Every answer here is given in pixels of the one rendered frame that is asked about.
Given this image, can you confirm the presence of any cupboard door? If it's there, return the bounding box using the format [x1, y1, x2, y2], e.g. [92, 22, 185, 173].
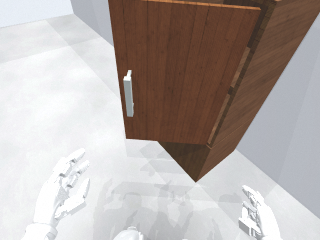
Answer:
[108, 0, 261, 145]

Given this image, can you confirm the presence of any left robot thigh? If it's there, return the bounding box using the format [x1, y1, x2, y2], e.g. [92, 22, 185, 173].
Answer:
[113, 230, 144, 240]

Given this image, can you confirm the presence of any handle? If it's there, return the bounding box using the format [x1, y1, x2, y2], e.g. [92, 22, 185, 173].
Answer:
[123, 70, 134, 117]

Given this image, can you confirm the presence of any right robot hand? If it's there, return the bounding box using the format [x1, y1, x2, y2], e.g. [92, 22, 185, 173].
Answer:
[238, 185, 281, 240]

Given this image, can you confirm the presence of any robot left forearm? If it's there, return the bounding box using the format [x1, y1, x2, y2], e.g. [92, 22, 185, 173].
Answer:
[21, 223, 58, 240]

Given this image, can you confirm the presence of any left robot hand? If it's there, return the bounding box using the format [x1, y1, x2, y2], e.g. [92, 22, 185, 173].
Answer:
[32, 148, 90, 228]

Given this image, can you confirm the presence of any left robot shin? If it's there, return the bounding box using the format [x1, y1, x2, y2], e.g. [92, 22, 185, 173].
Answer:
[127, 227, 137, 231]

